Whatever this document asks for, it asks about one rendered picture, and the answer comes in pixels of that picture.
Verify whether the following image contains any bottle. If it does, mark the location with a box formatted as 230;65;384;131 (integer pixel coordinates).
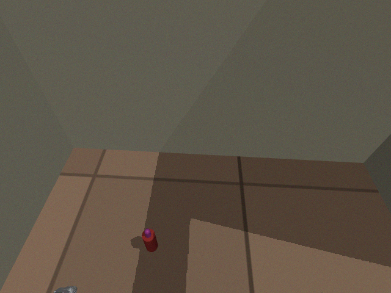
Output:
142;228;158;252

